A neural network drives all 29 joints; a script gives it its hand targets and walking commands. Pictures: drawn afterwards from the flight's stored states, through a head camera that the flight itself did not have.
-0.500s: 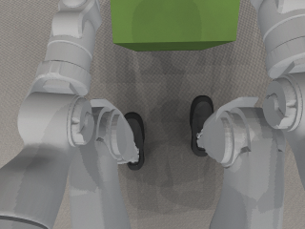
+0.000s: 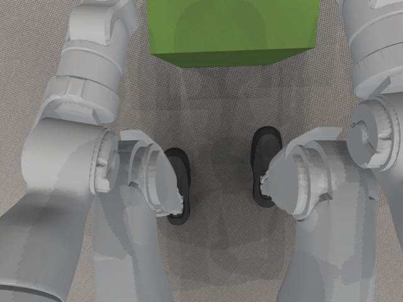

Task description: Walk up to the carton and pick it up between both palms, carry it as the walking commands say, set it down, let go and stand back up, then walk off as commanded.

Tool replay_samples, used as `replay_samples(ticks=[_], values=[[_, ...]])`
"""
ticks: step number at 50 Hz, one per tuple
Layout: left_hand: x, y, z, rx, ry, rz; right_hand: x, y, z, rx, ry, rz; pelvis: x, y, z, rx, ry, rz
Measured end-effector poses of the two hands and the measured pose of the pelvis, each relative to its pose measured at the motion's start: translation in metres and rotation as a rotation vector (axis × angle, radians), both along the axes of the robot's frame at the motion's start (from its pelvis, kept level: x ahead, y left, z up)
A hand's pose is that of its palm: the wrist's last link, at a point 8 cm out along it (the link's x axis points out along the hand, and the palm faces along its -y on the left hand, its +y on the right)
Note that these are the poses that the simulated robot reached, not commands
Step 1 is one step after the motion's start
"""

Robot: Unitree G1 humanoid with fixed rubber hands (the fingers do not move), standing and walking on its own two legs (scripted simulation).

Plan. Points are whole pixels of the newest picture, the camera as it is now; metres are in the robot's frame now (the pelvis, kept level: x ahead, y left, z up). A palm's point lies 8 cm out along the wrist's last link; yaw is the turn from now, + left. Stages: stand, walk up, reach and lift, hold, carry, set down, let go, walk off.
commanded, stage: reach and lift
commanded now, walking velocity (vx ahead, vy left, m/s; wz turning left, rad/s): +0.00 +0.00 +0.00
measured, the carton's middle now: out of the picture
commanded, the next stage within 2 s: none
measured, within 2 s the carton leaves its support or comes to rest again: neither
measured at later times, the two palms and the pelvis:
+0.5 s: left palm out of the picture +0.54 +0.12 -0.08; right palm out of the picture +0.55 -0.17 -0.08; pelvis -0.02 +0.00 +0.02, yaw +1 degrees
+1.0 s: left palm out of the picture +0.53 +0.12 -0.01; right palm out of the picture +0.53 -0.17 -0.02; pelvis -0.03 +0.00 +0.06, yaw +1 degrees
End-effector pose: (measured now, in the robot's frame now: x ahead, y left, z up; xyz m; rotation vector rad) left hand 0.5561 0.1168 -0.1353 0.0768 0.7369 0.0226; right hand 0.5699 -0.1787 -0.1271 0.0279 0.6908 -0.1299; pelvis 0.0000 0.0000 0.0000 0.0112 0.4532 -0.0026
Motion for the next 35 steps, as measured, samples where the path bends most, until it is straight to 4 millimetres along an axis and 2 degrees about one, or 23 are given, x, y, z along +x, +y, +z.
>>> replay_samples(ticks=[17, 26, 35], values=[[-0.012, 0.005, 0.037, 0.004, -0.014, 0.051, -0.012, 0.01, 0.035, -0.037, -0.011, -0.018, -0.016, 0.0, 0.005, -0.006, -0.055, 0.014], [-0.011, 0.005, 0.053, 0.009, -0.007, 0.058, -0.016, 0.01, 0.044, -0.035, 0.0, -0.014, -0.018, -0.002, 0.017, 0.0, -0.049, 0.015], [-0.012, 0.006, 0.084, -0.011, -0.039, 0.079, -0.021, 0.01, 0.068, -0.033, -0.025, -0.016, -0.021, -0.003, 0.033, 0.003, -0.065, 0.015]])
